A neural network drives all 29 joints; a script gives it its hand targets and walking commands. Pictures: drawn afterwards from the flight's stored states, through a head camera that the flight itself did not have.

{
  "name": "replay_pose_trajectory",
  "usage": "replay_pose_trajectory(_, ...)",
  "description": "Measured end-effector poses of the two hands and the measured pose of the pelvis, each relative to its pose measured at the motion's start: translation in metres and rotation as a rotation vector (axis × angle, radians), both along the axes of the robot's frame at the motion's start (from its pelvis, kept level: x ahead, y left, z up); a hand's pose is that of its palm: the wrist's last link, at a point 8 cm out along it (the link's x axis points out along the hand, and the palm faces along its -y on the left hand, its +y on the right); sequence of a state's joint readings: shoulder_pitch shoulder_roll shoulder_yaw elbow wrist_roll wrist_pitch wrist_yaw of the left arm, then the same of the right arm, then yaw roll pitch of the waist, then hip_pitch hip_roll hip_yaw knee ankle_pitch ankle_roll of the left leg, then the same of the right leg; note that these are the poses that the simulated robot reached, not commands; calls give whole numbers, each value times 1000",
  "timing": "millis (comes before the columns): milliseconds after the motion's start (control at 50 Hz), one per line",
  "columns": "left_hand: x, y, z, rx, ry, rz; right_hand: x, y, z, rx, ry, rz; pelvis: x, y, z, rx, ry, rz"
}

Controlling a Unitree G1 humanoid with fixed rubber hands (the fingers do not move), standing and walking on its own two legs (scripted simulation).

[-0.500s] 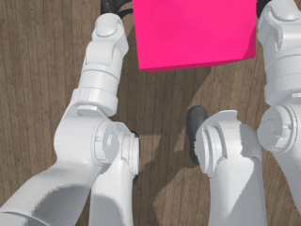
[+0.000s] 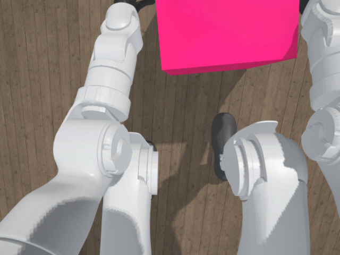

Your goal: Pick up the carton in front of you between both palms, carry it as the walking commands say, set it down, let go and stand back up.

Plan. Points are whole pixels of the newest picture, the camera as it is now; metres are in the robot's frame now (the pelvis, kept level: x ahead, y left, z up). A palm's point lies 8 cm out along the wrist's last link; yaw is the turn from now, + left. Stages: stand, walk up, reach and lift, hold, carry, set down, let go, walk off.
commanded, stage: set down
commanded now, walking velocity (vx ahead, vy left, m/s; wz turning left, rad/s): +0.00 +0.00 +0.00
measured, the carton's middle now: (214, 19) +0.51 -0.13 -0.24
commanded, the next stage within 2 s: let go in 1.56 s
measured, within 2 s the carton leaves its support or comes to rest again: neither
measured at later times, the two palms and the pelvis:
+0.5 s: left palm (109, 12) +0.55 +0.07 -0.19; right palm (327, 5) +0.49 -0.31 -0.19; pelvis +0.00 +0.00 +0.00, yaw +0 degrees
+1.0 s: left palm out of the picture +0.56 +0.06 -0.02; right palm out of the picture +0.51 -0.32 -0.02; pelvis +0.02 +0.00 +0.09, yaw -1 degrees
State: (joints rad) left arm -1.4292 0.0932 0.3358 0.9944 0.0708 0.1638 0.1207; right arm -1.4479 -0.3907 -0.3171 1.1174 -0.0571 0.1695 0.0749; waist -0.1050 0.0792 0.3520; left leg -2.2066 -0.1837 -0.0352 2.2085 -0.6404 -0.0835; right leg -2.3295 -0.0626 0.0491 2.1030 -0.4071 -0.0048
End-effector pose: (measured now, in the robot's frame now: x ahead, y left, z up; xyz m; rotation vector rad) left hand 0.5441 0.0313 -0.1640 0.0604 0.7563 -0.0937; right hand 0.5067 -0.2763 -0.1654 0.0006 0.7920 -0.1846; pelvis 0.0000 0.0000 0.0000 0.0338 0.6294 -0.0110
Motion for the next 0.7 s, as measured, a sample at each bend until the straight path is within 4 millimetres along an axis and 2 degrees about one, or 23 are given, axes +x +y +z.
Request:
replay_pose_trajectory(280, 1, 4, -4, 10, -25, -45, -3, -2, -6, 14, -18, -17, -3, 2, -2, -2, -41, -9)
replay_pose_trajectory(380, 1, 26, -18, 59, -11, -6, -18, -17, -27, -26, 14, -95, -3, 1, 2, 2, -52, -12)
replay_pose_trajectory(460, 2, 41, -25, 73, -9, 12, -20, -33, -31, -49, -4, -125, -1, -1, 3, 2, -52, -11)
replay_pose_trajectory(520, 4, 40, -21, 67, -28, 8, -13, -40, -24, -49, -40, -131, 1, -2, 4, 3, -47, -10)
replay_pose_trajectory(580, 9, 34, -9, 59, -64, 4, -4, -43, -9, -43, -81, -128, 2, -3, 4, 7, -42, -16)
replay_pose_trajectory(700, 18, 20, 38, 62, -130, 11, 4, -44, 37, -32, -153, -114, 4, -2, 18, 19, -28, -38)
